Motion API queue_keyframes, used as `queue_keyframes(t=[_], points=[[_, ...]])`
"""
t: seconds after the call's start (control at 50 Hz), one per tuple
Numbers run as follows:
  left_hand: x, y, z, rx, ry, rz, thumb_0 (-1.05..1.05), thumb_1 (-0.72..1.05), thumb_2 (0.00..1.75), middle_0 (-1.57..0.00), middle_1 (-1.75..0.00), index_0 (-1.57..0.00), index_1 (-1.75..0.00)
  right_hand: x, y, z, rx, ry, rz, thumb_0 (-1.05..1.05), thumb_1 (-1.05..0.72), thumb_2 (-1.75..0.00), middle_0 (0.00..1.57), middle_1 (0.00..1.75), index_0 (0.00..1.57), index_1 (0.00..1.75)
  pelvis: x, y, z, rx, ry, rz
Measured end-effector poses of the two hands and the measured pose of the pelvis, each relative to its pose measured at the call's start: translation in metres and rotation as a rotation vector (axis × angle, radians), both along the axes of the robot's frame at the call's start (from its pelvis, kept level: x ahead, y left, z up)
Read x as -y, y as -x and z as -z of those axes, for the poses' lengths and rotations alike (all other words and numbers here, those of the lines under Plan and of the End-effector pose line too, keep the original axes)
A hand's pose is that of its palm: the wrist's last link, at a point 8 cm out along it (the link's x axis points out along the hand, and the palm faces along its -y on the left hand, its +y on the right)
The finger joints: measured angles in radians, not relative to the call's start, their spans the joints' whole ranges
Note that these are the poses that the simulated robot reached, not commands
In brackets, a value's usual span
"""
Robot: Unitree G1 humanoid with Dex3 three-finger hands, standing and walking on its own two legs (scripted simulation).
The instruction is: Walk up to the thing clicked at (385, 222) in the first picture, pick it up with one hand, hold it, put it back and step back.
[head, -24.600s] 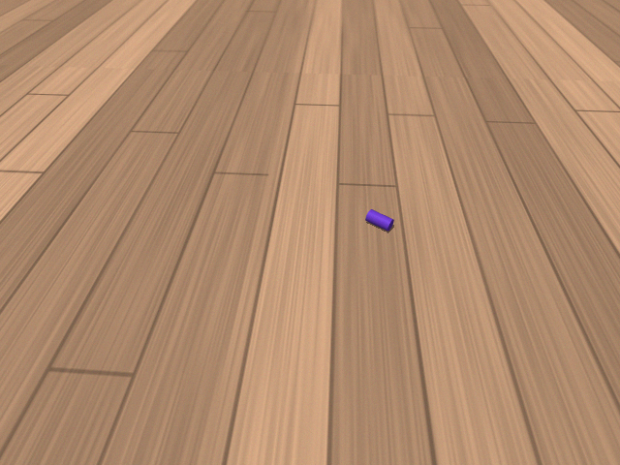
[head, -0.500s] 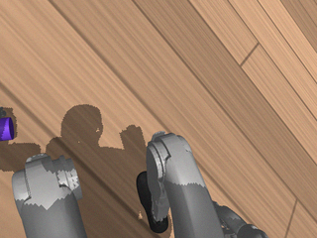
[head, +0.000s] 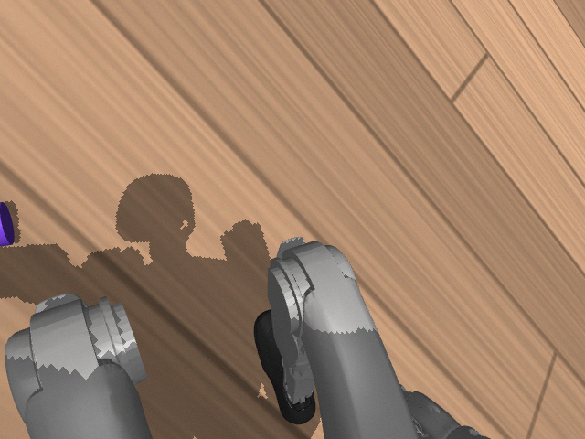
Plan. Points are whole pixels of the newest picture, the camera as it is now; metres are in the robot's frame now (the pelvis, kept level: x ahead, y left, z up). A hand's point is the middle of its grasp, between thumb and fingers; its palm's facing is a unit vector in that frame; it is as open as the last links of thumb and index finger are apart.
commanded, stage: close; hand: left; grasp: from above
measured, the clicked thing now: out of the picture +0.42 +0.33 -0.26
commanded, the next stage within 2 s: none
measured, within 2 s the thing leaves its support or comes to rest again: neither
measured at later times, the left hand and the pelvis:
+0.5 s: hand out of the picture +0.39 +0.33 -0.23, palm faces -0.42 -0.11 -0.90, open 8.5 cm; pelvis +0.00 +0.00 +0.00, yaw +0 degrees
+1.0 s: hand out of the picture +0.39 +0.33 -0.23, palm faces -0.45 -0.12 -0.89, open 8.4 cm; pelvis +0.00 +0.00 +0.00, yaw +0 degrees
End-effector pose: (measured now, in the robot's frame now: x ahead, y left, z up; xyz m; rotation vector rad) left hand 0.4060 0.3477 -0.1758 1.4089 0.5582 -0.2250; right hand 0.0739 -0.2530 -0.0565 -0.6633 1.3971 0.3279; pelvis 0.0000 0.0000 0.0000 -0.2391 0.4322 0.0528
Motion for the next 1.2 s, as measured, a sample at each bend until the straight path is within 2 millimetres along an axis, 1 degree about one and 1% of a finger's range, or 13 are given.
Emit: queue_keyframes(t=[0.1, 0.18, 0.32, 0.46, 0.6, 0.86, 1.0, 1.2], points=[[0.002, 0.006, 0.000, 0.013, 0.012, 0.039, -0.01, 0.33, 0.19, -0.72, -0.27, -0.80, -0.26, -0.005, 0.000, 0.006, -0.017, -0.003, -0.009, 0.00, -0.90, -0.89, 0.20, 0.30, 0.20, 0.30, 0.001, 0.000, 0.000, 0.004, -0.003, 0.004], [0.007, 0.011, -0.001, 0.029, 0.008, 0.071, -0.01, 0.34, 0.18, -0.73, -0.26, -0.81, -0.25, -0.005, -0.003, 0.006, -0.010, 0.007, -0.026, 0.00, -0.90, -0.89, 0.20, 0.30, 0.20, 0.30, 0.002, 0.001, 0.001, 0.011, -0.006, 0.005], [0.012, 0.015, -0.002, 0.065, -0.025, 0.099, -0.01, 0.33, 0.16, -0.77, -0.22, -0.83, -0.21, 0.003, -0.009, -0.002, 0.022, 0.043, -0.028, 0.00, -0.89, -0.89, 0.20, 0.30, 0.20, 0.30, 0.000, 0.001, -0.001, 0.005, -0.003, 0.005], [0.013, 0.013, -0.002, 0.064, -0.035, 0.080, 0.00, 0.32, 0.15, -0.79, -0.19, -0.86, -0.19, 0.009, -0.013, -0.012, 0.035, 0.051, -0.030, 0.00, -0.89, -0.89, 0.20, 0.30, 0.20, 0.30, -0.002, 0.000, -0.004, -0.015, 0.004, 0.002], [0.012, 0.010, -0.002, 0.048, -0.027, 0.047, 0.01, 0.32, 0.13, -0.79, -0.19, -0.87, -0.19, 0.009, -0.015, -0.013, 0.047, 0.032, -0.039, 0.00, -0.90, -0.89, 0.20, 0.30, 0.20, 0.30, -0.002, 0.000, -0.003, -0.016, 0.003, -0.001], [0.012, 0.009, -0.002, 0.030, -0.025, 0.042, 0.01, 0.33, 0.13, -0.77, -0.20, -0.86, -0.21, 0.004, -0.007, -0.003, 0.032, 0.005, -0.027, 0.00, -0.90, -0.89, 0.20, 0.30, 0.20, 0.30, 0.001, 0.001, -0.001, -0.006, -0.006, 0.000], [0.012, 0.010, -0.002, 0.035, -0.023, 0.049, 0.00, 0.33, 0.13, -0.78, -0.19, -0.86, -0.19, 0.003, -0.004, -0.003, 0.016, 0.006, -0.023, 0.00, -0.90, -0.89, 0.20, 0.30, 0.20, 0.30, 0.001, 0.000, -0.002, -0.008, -0.006, 0.000], [0.012, 0.011, -0.002, 0.039, -0.024, 0.052, 0.00, 0.33, 0.15, -0.78, -0.18, -0.86, -0.19, 0.007, -0.007, -0.006, 0.030, 0.020, -0.025, 0.00, -0.90, -0.89, 0.20, 0.30, 0.20, 0.30, 0.000, 0.001, -0.001, -0.003, -0.005, 0.000]])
